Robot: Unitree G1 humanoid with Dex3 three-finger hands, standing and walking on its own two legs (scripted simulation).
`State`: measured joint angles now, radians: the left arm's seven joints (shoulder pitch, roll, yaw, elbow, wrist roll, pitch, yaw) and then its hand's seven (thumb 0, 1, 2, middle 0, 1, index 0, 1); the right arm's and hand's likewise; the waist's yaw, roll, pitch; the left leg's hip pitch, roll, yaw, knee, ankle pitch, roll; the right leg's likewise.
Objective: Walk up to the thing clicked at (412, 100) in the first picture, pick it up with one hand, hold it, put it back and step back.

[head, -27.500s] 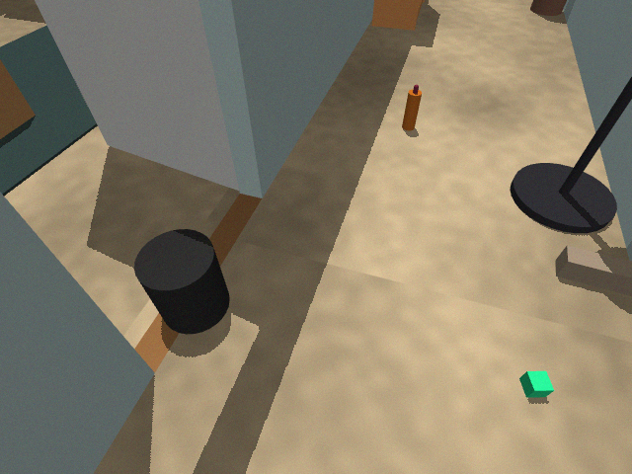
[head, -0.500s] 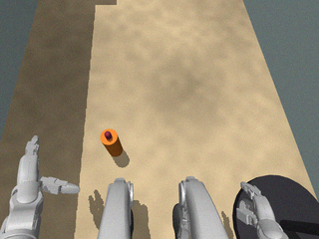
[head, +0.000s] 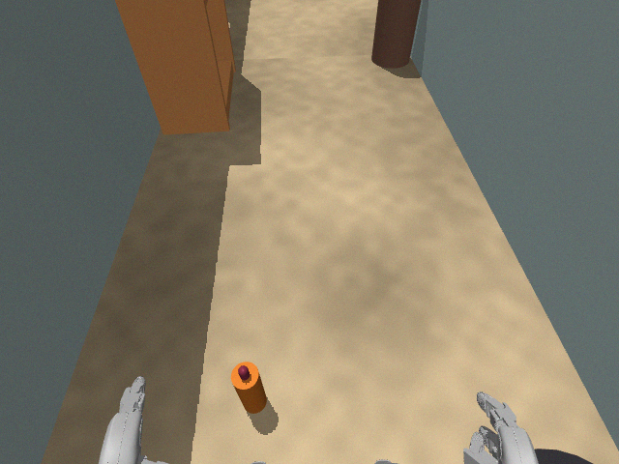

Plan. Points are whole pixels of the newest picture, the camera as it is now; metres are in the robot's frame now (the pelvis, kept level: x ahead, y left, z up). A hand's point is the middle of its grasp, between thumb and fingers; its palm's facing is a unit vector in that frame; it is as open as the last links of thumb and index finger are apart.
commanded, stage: home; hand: left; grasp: from the side
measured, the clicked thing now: (249, 386) +0.43 +0.18 -0.58
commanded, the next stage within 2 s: stand in 1.76 s
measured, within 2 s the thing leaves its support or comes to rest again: neither
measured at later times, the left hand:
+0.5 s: hand (175, 455) +0.17 +0.18 -0.04, palm faces +0.12 -0.95 -0.29, open 17.5 cm
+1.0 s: hand (171, 461) +0.16 +0.18 -0.04, palm faces +0.11 -0.95 -0.28, open 17.5 cm
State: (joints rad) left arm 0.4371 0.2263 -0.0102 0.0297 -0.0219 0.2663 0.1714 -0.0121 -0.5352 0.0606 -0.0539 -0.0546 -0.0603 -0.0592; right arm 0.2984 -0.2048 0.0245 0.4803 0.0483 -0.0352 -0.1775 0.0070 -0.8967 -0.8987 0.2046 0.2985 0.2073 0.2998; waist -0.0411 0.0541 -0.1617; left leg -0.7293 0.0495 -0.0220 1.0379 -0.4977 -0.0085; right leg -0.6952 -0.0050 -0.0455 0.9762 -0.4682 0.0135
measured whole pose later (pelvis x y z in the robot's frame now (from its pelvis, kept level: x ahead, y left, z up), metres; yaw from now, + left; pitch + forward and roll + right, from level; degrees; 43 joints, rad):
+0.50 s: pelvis +0.00 -0.01 +0.01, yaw +1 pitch +7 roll -2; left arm 0.47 0.20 -0.01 0.00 -0.01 0.26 0.14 -0.01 -0.56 0.05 -0.05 -0.05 -0.05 -0.05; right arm 0.28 -0.21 0.03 0.50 0.02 -0.11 -0.18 0.01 -0.90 -0.90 0.20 0.30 0.21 0.30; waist -0.02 0.04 -0.11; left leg -0.62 0.05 -0.03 0.96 -0.47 -0.02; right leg -0.59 -0.01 -0.05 0.91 -0.45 0.01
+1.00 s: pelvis +0.00 +0.00 +0.01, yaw +1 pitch +7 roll -2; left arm 0.47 0.20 -0.01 0.01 -0.01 0.26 0.13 -0.01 -0.56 0.05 -0.05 -0.05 -0.06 -0.06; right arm 0.28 -0.20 0.02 0.51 0.02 -0.12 -0.18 0.01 -0.90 -0.90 0.20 0.30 0.21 0.30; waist -0.02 0.03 -0.10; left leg -0.61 0.05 -0.02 0.95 -0.46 -0.01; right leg -0.58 -0.01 -0.05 0.89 -0.43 0.01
